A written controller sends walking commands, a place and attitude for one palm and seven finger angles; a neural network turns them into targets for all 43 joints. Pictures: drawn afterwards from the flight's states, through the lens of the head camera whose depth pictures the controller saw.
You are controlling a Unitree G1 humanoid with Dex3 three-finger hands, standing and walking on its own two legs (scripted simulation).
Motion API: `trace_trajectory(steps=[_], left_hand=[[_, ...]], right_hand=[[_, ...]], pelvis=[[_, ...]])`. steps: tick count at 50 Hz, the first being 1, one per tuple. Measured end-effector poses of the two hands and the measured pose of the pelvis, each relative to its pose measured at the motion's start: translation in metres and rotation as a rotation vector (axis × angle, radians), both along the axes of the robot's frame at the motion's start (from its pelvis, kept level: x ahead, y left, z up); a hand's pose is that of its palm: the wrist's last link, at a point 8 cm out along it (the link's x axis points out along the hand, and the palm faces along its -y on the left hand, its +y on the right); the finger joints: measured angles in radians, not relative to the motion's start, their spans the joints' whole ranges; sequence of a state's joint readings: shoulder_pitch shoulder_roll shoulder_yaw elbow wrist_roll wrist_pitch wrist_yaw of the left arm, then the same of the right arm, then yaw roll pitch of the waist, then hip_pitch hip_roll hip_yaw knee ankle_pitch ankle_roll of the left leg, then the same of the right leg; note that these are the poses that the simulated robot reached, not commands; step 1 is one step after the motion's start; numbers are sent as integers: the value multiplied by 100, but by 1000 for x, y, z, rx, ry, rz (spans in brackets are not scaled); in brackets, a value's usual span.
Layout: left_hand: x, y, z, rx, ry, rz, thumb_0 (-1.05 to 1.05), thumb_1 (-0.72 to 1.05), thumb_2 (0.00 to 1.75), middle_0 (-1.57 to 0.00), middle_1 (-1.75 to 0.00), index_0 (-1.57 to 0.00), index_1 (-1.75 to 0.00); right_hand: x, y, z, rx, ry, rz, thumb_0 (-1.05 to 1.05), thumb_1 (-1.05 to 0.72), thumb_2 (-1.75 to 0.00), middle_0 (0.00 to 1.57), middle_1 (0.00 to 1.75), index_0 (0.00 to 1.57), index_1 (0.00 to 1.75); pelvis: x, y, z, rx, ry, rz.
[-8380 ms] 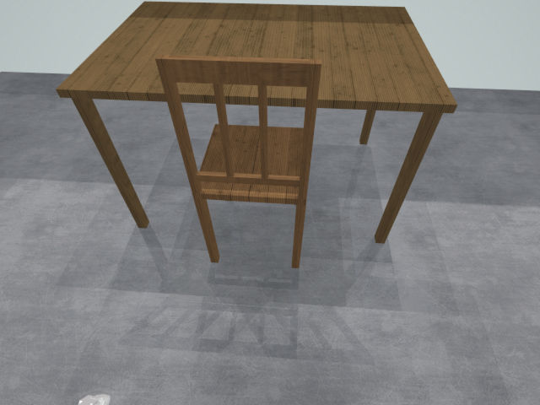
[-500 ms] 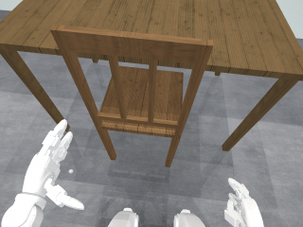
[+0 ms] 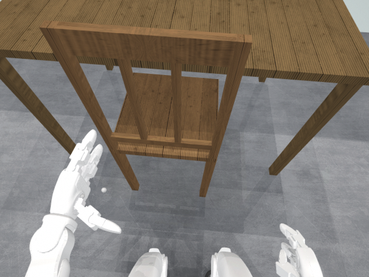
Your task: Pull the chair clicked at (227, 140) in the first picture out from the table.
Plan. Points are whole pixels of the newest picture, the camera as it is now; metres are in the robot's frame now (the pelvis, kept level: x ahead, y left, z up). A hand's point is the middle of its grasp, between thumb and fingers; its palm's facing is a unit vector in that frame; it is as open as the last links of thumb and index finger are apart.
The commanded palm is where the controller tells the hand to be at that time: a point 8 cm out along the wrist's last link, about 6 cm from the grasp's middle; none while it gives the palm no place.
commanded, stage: aim the fingers beside a spindle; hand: left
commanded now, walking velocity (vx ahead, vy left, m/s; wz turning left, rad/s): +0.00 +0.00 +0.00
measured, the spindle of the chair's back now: (135, 105) +0.52 +0.15 +0.00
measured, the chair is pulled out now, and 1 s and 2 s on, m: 0.00 0.00 0.00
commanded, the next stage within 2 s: push the fingers through the gap in 1.66 s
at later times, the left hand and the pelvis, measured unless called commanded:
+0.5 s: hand (119, 171) +0.33 +0.16 +0.01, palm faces -0.10 -0.99 -0.04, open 16.9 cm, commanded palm +0.31 +0.21 +0.01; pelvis +0.00 -0.01 -0.01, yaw +0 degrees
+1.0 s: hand (133, 160) +0.37 +0.13 +0.00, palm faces -0.11 -0.99 -0.04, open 16.9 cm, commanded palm +0.34 +0.19 +0.00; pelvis -0.01 +0.00 -0.03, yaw -1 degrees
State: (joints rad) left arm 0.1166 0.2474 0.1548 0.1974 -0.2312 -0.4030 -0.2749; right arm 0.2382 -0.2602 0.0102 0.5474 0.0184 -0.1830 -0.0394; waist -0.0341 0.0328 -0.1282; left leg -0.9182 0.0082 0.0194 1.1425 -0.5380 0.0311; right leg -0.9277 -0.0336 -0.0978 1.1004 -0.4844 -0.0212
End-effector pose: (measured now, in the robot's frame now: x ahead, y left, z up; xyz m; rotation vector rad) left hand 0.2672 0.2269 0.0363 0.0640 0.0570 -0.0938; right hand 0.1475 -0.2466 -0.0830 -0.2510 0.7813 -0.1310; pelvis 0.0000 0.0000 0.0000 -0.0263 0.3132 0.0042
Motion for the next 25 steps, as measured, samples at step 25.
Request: trace_trajectory(steps=[25], left_hand=[[50,-16,-25,-20,-6,-2,-1,-49,30,-7,-8,-6,-8]], right_hand=[[-13,-15,-21,-8,91,-25,1,-90,-90,20,30,20,30]], pelvis=[[-2,-8,-12,7,44,-7]])
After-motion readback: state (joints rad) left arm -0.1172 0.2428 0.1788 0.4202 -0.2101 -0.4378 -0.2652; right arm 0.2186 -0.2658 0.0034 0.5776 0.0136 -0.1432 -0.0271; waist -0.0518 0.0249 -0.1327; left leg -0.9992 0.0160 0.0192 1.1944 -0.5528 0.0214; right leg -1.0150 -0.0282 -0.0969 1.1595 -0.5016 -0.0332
